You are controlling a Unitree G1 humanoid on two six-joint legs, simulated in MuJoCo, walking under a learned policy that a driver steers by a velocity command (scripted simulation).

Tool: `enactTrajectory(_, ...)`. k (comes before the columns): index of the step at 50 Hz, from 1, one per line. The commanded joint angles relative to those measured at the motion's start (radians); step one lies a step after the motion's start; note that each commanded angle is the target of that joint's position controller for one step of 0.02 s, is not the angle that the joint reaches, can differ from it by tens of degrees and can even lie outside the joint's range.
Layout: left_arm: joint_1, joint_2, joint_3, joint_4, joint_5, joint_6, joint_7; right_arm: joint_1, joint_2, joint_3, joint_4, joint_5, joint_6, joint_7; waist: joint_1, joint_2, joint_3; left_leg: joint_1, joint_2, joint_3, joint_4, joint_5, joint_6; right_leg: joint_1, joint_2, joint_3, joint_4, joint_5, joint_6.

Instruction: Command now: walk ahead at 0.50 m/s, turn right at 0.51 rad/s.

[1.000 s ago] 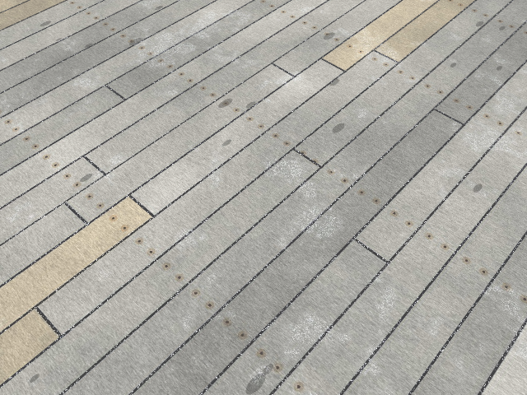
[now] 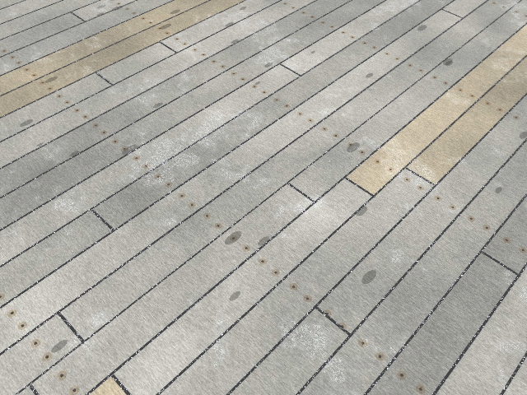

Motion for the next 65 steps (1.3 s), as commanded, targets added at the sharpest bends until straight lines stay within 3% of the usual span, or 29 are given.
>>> enactTrajectory(1, -0.017, 0.008, -0.003, -0.089, 0.007, 0.002, -0.011, -0.054, -0.133, -0.035, -0.050, 0.001, -0.022, -0.008, 0.022, 0.127, 0.035, 0.072, 0.287, -0.160, -0.200, 0.237, 0.181, -0.141, -0.059, 0.047, -0.081, 0.109, 0.021)
enactTrajectory(5, -0.142, -0.008, -0.015, -0.130, 0.009, -0.005, -0.036, -0.022, -0.174, -0.047, -0.022, 0.008, -0.013, -0.017, -0.021, 0.107, 0.050, 0.084, 0.259, -0.021, -0.197, 0.255, 0.140, -0.074, -0.036, -0.013, -0.315, 0.298, -0.001)
enactTrajectory(10, -0.248, 0.019, -0.010, -0.195, 0.006, 0.001, -0.059, 0.028, -0.222, -0.062, 0.014, 0.034, 0.011, -0.018, -0.038, 0.114, 0.080, 0.209, 0.302, 0.047, -0.134, 0.344, 0.102, -0.050, -0.004, -0.077, -0.448, 0.202, -0.061)
enactTrajectory(12, -0.200, 0.052, 0.008, -0.201, 0.011, 0.006, -0.060, 0.024, -0.256, -0.071, 0.016, 0.041, 0.025, -0.022, 0.006, 0.146, 0.027, 0.241, 0.300, 0.084, 0.007, 0.672, 0.080, 0.073, 0.062, -0.139, -0.462, 0.096, -0.103)
enactTrajectory(14, 0.084, 0.147, 0.065, -0.129, 0.006, 0.014, -0.043, 0.025, -0.241, -0.061, 0.011, 0.041, 0.037, -0.029, 0.158, 0.116, -0.126, 0.107, 0.235, 0.141, 0.398, 0.772, 0.025, 0.491, 0.152, -0.160, -0.542, 0.148, -0.170)
enactTrajectory(15, 0.192, 0.247, 0.090, -0.109, 0.000, 0.024, -0.019, 0.066, -0.150, -0.028, -0.015, -0.008, 0.029, -0.028, 0.155, -0.095, -0.212, -0.196, 0.169, 0.141, 0.745, 0.147, -0.026, 0.787, -0.064, 0.167, -0.539, 0.229, -0.243)
enactTrajectory(16, 0.140, 0.308, 0.086, -0.147, 0.002, 0.006, -0.028, 0.118, -0.079, 0.004, -0.075, -0.003, -0.006, -0.014, 0.068, -0.247, -0.374, -0.541, -0.027, -0.070, 1.031, -0.433, -0.064, 1.028, -0.262, 0.766, -0.737, -0.050, -0.450)
enactTrajectory(17, 0.154, 0.206, 0.059, -0.152, 0.006, -0.005, -0.038, -0.020, -0.190, -0.020, -0.083, 0.038, -0.033, -0.005, 0.146, -0.051, -0.334, -0.648, 0.023, -0.189, 1.074, -0.365, -0.043, 1.010, -0.247, 0.724, -0.816, -0.070, -0.381)
enactTrajectory(18, 0.126, 0.173, 0.048, -0.139, 0.010, -0.017, -0.038, -0.076, -0.196, -0.021, -0.103, 0.053, -0.045, -0.003, 0.132, -0.031, -0.200, -0.679, 0.055, -0.173, 1.015, -0.272, -0.022, 0.894, -0.211, 0.573, -0.809, 0.031, -0.338)
enactTrajectory(19, 0.064, 0.141, 0.036, -0.143, 0.007, -0.021, -0.038, -0.092, -0.175, -0.017, -0.086, 0.025, -0.045, -0.017, 0.086, 0.078, -0.114, -0.616, 0.100, -0.168, 0.931, -0.196, -0.016, 0.741, -0.154, 0.440, -0.803, 0.161, -0.286)
enactTrajectory(21, -0.014, 0.115, 0.027, -0.171, 0.023, -0.023, -0.028, -0.046, -0.185, -0.025, -0.085, 0.005, -0.030, -0.021, 0.014, 0.002, -0.089, -0.486, 0.134, -0.181, 0.845, -0.134, -0.037, 0.558, -0.114, 0.348, -0.822, 0.339, -0.297)
enactTrajectory(23, -0.026, 0.108, 0.027, -0.172, 0.022, -0.028, -0.019, -0.040, -0.163, -0.024, -0.078, 0.001, -0.011, -0.018, -0.004, 0.013, -0.082, -0.440, 0.132, -0.169, 0.769, -0.107, -0.055, 0.476, -0.086, 0.300, -0.858, 0.355, -0.296)
enactTrajectory(29, 0.054, 0.129, 0.033, -0.136, 0.009, -0.020, 0.013, -0.234, -0.103, 0.002, -0.127, 0.000, -0.003, -0.008, 0.062, -0.020, -0.012, -0.426, 0.069, -0.156, 0.380, 0.184, -0.095, 0.386, -0.028, 0.220, -0.867, 0.270, -0.245)
enactTrajectory(33, 0.105, 0.140, 0.037, -0.110, 0.001, -0.012, 0.018, -0.328, -0.119, 0.001, -0.154, 0.017, -0.021, 0.013, 0.096, -0.038, 0.008, -0.343, 0.021, -0.164, 0.215, 0.254, -0.080, 0.396, -0.045, 0.279, -0.830, 0.175, -0.224)
enactTrajectory(37, 0.121, 0.114, 0.030, -0.088, 0.007, -0.005, 0.021, -0.277, -0.153, -0.014, -0.143, 0.014, -0.036, 0.026, 0.072, -0.071, 0.007, -0.269, 0.015, -0.148, 0.142, 0.154, -0.027, 0.497, -0.084, 0.336, -0.742, 0.211, -0.192)
enactTrajectory(39, 0.101, 0.074, 0.015, -0.094, 0.014, -0.004, 0.017, -0.115, -0.186, -0.036, -0.108, 0.003, -0.043, 0.016, -0.014, -0.070, -0.073, -0.028, 0.040, -0.151, 0.103, 0.143, 0.035, 0.468, -0.018, 0.299, -0.567, 0.331, -0.148)
enactTrajectory(40, 0.113, 0.027, -0.005, -0.111, 0.031, -0.006, 0.017, 0.028, -0.239, -0.048, -0.095, -0.009, -0.044, 0.010, -0.067, 0.050, -0.209, 0.211, 0.198, -0.323, 0.113, 0.127, 0.098, 0.352, 0.048, 0.217, -0.286, 0.183, -0.109)
enactTrajectory(41, 0.266, -0.023, -0.019, -0.120, -0.005, -0.018, 0.017, 0.118, -0.322, -0.073, -0.042, -0.009, -0.030, 0.020, -0.005, 0.403, -0.293, 0.495, 0.389, -0.795, 0.005, -0.109, 0.273, -0.011, 0.190, 0.108, 0.038, -0.260, -0.038)
enactTrajectory(42, 0.233, 0.078, -0.004, -0.097, -0.013, -0.023, 0.020, 0.115, -0.221, -0.050, -0.048, 0.023, -0.029, 0.027, -0.039, 0.284, -0.218, 0.465, 0.394, -0.892, -0.065, -0.365, 0.260, -0.150, 0.133, 0.158, 0.154, -0.284, -0.033)
enactTrajectory(43, 0.108, 0.124, 0.009, -0.111, -0.010, -0.023, 0.019, 0.069, -0.165, -0.034, -0.054, 0.025, -0.024, 0.024, -0.060, 0.184, -0.090, 0.350, 0.352, -0.738, -0.075, -0.351, 0.215, -0.182, 0.096, 0.147, 0.173, -0.193, -0.037)
enactTrajectory(44, 0.036, 0.110, 0.006, -0.126, 0.006, -0.022, 0.020, 0.018, -0.147, -0.022, -0.064, 0.011, -0.016, 0.024, -0.043, 0.105, -0.030, 0.238, 0.300, -0.611, -0.089, -0.240, 0.183, -0.151, 0.060, 0.105, 0.140, -0.126, -0.039)
enactTrajectory(45, 0.003, 0.095, 0.006, -0.139, 0.018, -0.026, 0.018, -0.020, -0.133, -0.015, -0.062, 0.003, -0.013, 0.023, -0.021, 0.114, 0.022, 0.149, 0.277, -0.540, -0.100, -0.054, 0.194, -0.132, 0.039, 0.093, 0.086, -0.079, -0.029)
enactTrajectory(49, 0.043, 0.021, -0.006, -0.127, 0.029, -0.014, 0.017, -0.046, -0.132, -0.005, -0.035, -0.005, -0.022, 0.018, 0.041, 0.165, -0.024, 0.033, 0.227, -0.302, -0.081, 0.666, 0.208, 0.036, 0.013, 0.029, -0.091, -0.064, 0.021)
enactTrajectory(53, -0.040, -0.010, -0.023, -0.132, 0.030, -0.011, 0.014, -0.035, -0.178, -0.014, 0.002, 0.013, 0.007, -0.001, 0.015, 0.157, -0.071, 0.032, 0.179, -0.168, -0.073, 0.762, 0.176, 0.130, 0.032, -0.021, -0.348, 0.148, 0.034)
enactTrajectory(58, -0.146, 0.013, -0.014, -0.154, 0.029, -0.009, 0.000, 0.005, -0.182, -0.008, 0.046, 0.020, 0.034, -0.007, -0.018, 0.154, -0.062, 0.082, 0.201, -0.185, -0.030, 0.621, 0.161, 0.199, 0.058, -0.015, -0.523, 0.227, 0.004)
enactTrajectory(61, -0.093, 0.037, -0.001, -0.133, 0.043, -0.016, 0.000, -0.015, -0.167, -0.001, 0.058, 0.033, 0.043, -0.009, 0.030, 0.126, -0.068, 0.074, 0.168, -0.197, 0.084, 0.512, 0.109, 0.353, 0.074, -0.026, -0.715, 0.359, -0.050)
enactTrajectory(63, -0.038, 0.129, 0.015, -0.138, 0.066, -0.009, 0.019, 0.111, -0.098, 0.025, 0.062, -0.011, 0.021, -0.003, -0.016, -0.058, -0.215, -0.148, 0.050, -0.132, 0.283, 0.115, 0.003, 0.726, -0.163, 0.191, -0.599, 1.002, -0.199)
enactTrajectory(64, -0.019, 0.041, -0.005, -0.124, 0.058, 0.006, 0.020, 0.126, -0.072, 0.039, 0.079, -0.006, 0.026, -0.004, 0.013, -0.123, -0.285, -0.184, 0.031, -0.131, 0.373, -0.215, -0.037, 0.745, -0.245, 0.277, -0.608, 0.980, -0.296)
enactTrajectory(65, -0.030, -0.011, -0.024, -0.114, 0.046, 0.013, 0.014, 0.066, -0.100, 0.033, 0.067, 0.003, 0.043, -0.004, 0.025, -0.129, -0.240, -0.224, 0.037, -0.148, 0.426, -0.416, -0.060, 0.694, -0.242, 0.316, -0.651, 0.847, -0.303)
